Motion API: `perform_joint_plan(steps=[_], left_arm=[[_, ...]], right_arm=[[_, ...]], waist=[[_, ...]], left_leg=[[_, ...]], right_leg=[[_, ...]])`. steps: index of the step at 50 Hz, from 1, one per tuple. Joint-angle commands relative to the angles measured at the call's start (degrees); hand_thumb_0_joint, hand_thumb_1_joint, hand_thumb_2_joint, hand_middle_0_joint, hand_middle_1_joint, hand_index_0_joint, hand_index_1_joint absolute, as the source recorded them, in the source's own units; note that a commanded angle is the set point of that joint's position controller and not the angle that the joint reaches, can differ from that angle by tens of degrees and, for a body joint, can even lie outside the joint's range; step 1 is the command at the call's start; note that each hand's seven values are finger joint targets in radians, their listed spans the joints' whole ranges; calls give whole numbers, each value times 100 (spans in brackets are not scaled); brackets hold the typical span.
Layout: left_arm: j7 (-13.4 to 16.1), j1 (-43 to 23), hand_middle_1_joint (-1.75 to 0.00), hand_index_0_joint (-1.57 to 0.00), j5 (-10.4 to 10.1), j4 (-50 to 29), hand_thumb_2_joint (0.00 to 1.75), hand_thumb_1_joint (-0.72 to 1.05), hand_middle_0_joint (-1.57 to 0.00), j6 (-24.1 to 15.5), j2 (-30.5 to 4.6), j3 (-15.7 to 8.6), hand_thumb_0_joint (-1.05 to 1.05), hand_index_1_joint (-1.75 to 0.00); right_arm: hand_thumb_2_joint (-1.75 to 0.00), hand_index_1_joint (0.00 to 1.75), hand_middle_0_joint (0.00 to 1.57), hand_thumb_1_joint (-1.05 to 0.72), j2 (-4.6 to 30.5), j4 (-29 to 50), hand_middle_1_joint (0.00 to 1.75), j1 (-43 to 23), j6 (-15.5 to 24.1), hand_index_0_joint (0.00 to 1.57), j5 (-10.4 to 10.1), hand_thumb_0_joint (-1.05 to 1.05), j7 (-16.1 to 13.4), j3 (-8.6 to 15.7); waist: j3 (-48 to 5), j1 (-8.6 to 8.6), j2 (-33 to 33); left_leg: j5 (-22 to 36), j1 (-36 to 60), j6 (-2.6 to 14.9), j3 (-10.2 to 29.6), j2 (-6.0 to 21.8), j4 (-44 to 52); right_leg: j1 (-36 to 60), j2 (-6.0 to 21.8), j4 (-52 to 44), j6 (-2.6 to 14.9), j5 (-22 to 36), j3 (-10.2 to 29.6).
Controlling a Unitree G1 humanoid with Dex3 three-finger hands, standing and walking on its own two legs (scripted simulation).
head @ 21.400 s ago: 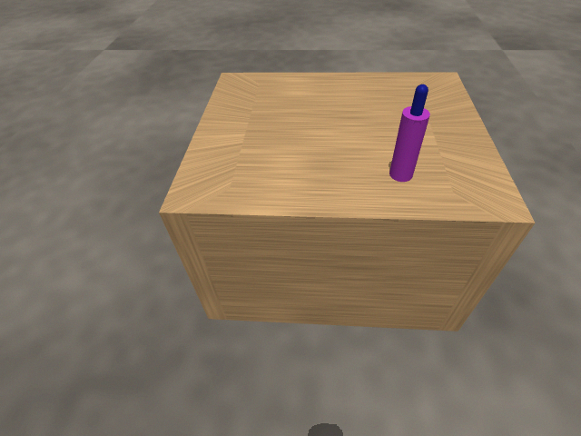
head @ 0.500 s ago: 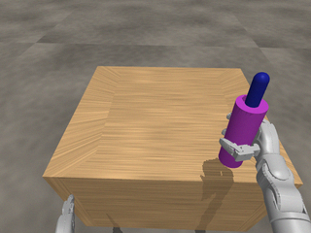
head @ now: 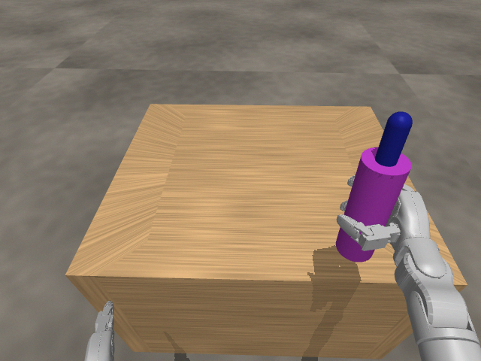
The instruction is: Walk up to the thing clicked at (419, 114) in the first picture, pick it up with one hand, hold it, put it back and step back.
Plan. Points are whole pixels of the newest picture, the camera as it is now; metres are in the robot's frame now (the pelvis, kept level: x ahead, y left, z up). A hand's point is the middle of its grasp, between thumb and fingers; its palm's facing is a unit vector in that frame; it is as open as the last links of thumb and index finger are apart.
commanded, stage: hold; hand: right
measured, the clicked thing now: (373, 193) +0.33 -0.16 +0.16
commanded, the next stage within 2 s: crouch in 1.68 s
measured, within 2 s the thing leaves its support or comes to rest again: neither
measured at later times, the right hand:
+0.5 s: hand (367, 214) +0.32 -0.16 +0.11, palm faces +0.11 +0.99 -0.02, open 9.0 cm
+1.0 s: hand (365, 210) +0.33 -0.16 +0.12, palm faces +0.11 +0.99 -0.02, open 9.0 cm
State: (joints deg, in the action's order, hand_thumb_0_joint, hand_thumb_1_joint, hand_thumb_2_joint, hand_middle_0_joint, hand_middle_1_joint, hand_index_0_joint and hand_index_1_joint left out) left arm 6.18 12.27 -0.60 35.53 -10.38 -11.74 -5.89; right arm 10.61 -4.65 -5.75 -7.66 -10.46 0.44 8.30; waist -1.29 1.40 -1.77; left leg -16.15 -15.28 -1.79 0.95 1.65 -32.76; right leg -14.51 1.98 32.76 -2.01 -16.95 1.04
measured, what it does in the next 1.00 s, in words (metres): stands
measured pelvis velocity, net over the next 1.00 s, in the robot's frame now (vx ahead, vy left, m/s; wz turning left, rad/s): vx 0.00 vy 0.00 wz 0.00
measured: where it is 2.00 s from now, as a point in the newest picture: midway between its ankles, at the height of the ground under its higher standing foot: outside the picture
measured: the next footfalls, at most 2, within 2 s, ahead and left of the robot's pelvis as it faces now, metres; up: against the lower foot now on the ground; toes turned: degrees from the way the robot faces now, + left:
none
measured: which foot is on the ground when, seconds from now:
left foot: down 0.00-1.00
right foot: down 0.00-1.00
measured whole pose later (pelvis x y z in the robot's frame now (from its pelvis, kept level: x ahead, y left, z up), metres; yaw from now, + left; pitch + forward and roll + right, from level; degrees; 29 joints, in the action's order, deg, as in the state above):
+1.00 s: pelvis +0.00 +0.00 +0.00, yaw +0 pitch -1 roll +0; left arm 5.9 12.0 -0.6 36.2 -10.6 -11.6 -5.8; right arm 11.2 -5.9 -6.2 -5.7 -10.5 0.6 9.1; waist -0.8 1.5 -1.8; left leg -15.6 -14.6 -1.5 0.9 1.4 -31.7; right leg -13.6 2.2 31.3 -2.3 -16.3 1.0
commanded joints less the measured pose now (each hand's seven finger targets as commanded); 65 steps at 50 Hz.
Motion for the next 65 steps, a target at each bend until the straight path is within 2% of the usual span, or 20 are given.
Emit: perform_joint_plan(steps=[1,4,7,10,15,16,19,22,25,28,30,32,35,41,43,46,50,55,58,65], left_arm=[[53,-777,-5,-5,10,-1023,5,-55,-5,-350,-751,-274,0,-5],[9,-684,-5,-5,15,-1021,5,-55,-5,-359,-524,-56,0,-5],[72,-655,-5,-5,20,-1023,6,-56,-5,-351,-970,-429,0,-5],[17,-658,-5,-5,12,-885,6,-56,-5,-335,-477,-35,0,-5],[65,-612,-5,-5,21,-744,5,-56,-5,-326,-798,-345,0,-5],[45,-639,-5,-5,25,-780,6,-56,-5,-334,-671,-194,0,-6],[58,-945,-5,-5,13,-1060,5,-56,-5,-392,-732,-211,0,-5],[85,-550,-5,-5,26,-834,5,-56,-5,-342,-755,-280,0,-5],[85,-702,-5,-5,25,-717,5,-55,-5,-345,-720,-247,0,-5],[70,-743,-5,-5,27,-885,5,-55,-5,-378,-738,-232,0,-5],[58,-733,-5,-5,18,-812,6,-56,-5,-348,-575,-101,0,-6],[43,-785,-5,-5,27,-822,5,-56,-5,-361,-661,-142,0,-5],[69,-790,-5,-5,32,-892,6,-56,-5,-359,-940,-347,0,-5],[37,-743,-5,-5,23,-988,5,-56,-5,-335,-857,-303,0,-5],[18,-769,-5,-5,-3,-1015,5,-56,-5,-352,-574,-93,0,-5],[51,-660,-5,-5,18,-850,6,-56,-5,-347,-836,-302,0,-5],[50,-671,-5,-5,28,-889,5,-56,-5,-358,-733,-262,0,-5],[60,-773,-5,-5,32,-845,6,-56,-5,-344,-835,-309,0,-5],[38,-717,-5,-5,11,-872,6,-56,-5,-340,-592,-124,0,-5],[63,-543,-5,-5,26,-791,6,-56,-5,-290,-814,-315,0,-5]], right_arm=[[-129,139,126,-28,1008,2135,139,-2700,848,130,-139,0,-27,622],[-131,142,127,-27,787,2143,142,-2607,904,131,-150,0,4,445],[-131,142,127,-26,1077,2055,142,-2509,929,131,-169,0,-32,711],[-132,143,127,-24,838,2044,143,-2487,957,132,-143,0,1,513],[-132,142,127,-26,980,2159,142,-2522,1004,131,-150,0,5,552],[-131,141,127,-25,755,1854,141,-2337,992,131,-152,0,33,410],[-130,141,127,-27,1089,2199,141,-2835,1068,131,-163,0,-7,681],[-131,142,127,-26,829,1898,142,-2399,1014,131,-165,0,28,490],[-131,142,127,-25,1200,2066,142,-2708,1041,132,-170,0,19,763],[-132,142,128,-27,874,2025,142,-2663,1019,132,-184,0,53,505],[-132,142,128,-28,1024,2061,142,-2620,1032,132,-169,0,39,613],[-131,142,128,-25,831,1998,142,-2435,973,132,-159,0,59,416],[-132,142,128,-26,965,1977,142,-2564,946,132,-185,0,46,560],[-131,142,128,-27,1109,2122,142,-2628,957,132,-189,0,10,744],[-132,143,129,-29,950,2220,143,-2796,988,133,-188,0,20,575],[-131,141,128,-28,1062,1860,141,-2688,968,132,-178,0,22,658],[-131,142,128,-26,844,1943,142,-2654,944,132,-177,0,45,463],[-132,143,129,-27,1155,1917,143,-2718,977,133,-156,0,6,754],[-131,142,129,-28,1021,2014,142,-2742,1041,133,-202,0,9,701],[-131,142,128,-26,996,1807,142,-2564,998,132,-181,0,17,621]], waist=[[-1490,-30,-92],[-1547,-34,-78],[-1540,4,58],[-1438,-61,-153],[-1415,9,-83],[-1290,49,24],[-1513,0,-1],[-1425,74,107],[-1506,-8,-103],[-1539,49,37],[-1533,-43,-138],[-1461,-51,-117],[-1447,8,32],[-1596,-46,84],[-1420,-11,-37],[-1397,26,-34],[-1545,37,-39],[-1555,-31,67],[-1455,-56,51],[-1389,37,-20]], left_leg=[[1178,254,74,-333,-166,515],[1301,313,76,-336,-174,497],[1336,307,69,-329,-178,512],[1427,289,83,-339,-172,483],[1340,230,80,-324,-174,521],[1346,253,67,-335,-170,539],[1164,270,73,-336,-181,559],[1304,232,52,-334,-171,572],[1420,280,62,-310,-150,538],[1437,274,69,-360,-188,508],[1488,328,86,-330,-166,518],[1423,284,100,-373,-197,500],[1316,280,87,-372,-195,560],[1510,413,73,-367,-187,528],[1325,283,83,-337,-183,571],[1219,222,87,-344,-192,576],[1523,342,71,-333,-168,554],[1416,369,59,-290,-134,595],[1260,356,55,-294,-136,618],[1402,298,74,-305,-153,593]], right_leg=[[591,-185,-454,203,920,-188],[647,-177,-434,198,1055,-194],[652,-177,-450,213,1083,-184],[602,-179,-433,184,1211,-190],[677,-175,-460,198,1104,-193],[594,-192,-478,217,1077,-200],[654,-167,-495,210,903,-172],[711,-187,-492,226,1014,-190],[711,-201,-455,211,1142,-199],[770,-153,-479,198,1187,-151],[739,-186,-461,181,1270,-187],[719,-144,-525,158,1257,-149],[709,-150,-560,188,1100,-155],[766,-162,-495,194,1309,-164],[738,-173,-537,193,1080,-186],[724,-152,-562,192,974,-167],[790,-180,-492,196,1274,-195],[733,-217,-478,226,1129,-212],[643,-222,-508,230,976,-218],[701,-200,-537,212,1116,-210]])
